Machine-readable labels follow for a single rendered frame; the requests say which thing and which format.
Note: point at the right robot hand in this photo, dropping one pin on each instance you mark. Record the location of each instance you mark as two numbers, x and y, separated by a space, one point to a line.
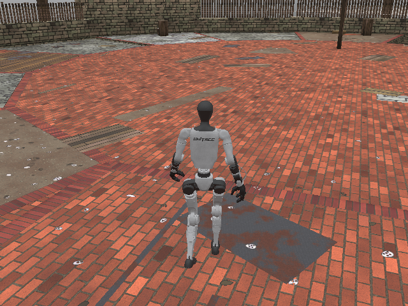
241 193

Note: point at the robot right thigh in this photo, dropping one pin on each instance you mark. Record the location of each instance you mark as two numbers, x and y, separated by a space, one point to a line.
219 186

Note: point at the robot left forearm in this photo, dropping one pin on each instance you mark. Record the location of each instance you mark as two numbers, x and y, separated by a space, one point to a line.
174 165

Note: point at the left robot hand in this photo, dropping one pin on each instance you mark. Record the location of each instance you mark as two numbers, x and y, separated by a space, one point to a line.
172 175

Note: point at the robot head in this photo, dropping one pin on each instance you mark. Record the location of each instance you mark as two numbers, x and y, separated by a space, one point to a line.
205 110

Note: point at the robot right upper arm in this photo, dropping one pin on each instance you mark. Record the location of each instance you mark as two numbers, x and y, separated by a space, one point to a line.
227 145

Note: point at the robot right forearm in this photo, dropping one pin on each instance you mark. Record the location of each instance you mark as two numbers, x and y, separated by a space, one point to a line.
236 173

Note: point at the robot left upper arm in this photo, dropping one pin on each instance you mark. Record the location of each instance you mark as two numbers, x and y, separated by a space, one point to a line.
181 143

